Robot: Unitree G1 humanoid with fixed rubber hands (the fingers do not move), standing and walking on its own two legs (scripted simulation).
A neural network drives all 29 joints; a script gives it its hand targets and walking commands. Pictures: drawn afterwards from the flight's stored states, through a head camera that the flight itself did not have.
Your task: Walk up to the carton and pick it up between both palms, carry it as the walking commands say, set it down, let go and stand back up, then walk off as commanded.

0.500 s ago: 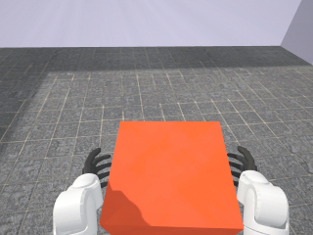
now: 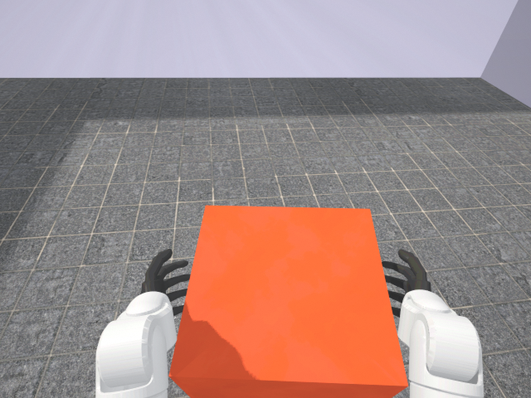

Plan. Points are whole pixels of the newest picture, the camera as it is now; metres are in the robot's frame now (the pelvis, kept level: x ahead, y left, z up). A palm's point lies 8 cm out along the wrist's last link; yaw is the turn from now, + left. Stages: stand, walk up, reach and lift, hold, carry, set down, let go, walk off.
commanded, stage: carry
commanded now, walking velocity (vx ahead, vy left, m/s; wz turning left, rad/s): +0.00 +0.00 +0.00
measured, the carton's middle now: (285, 304) +0.30 -0.01 +0.01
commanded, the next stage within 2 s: hold in 0.54 s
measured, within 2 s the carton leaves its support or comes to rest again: neither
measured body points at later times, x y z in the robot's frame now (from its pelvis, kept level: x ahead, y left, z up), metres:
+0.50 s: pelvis +0.00 +0.00 +0.00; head -0.02 +0.02 +0.45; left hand +0.28 +0.17 +0.06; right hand +0.27 -0.18 +0.08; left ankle +0.04 +0.06 -0.72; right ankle +0.08 -0.12 -0.72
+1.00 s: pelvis -0.01 -0.01 +0.00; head -0.03 +0.00 +0.45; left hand +0.29 +0.16 +0.04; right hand +0.30 -0.20 +0.04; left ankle +0.04 +0.06 -0.72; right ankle +0.08 -0.12 -0.72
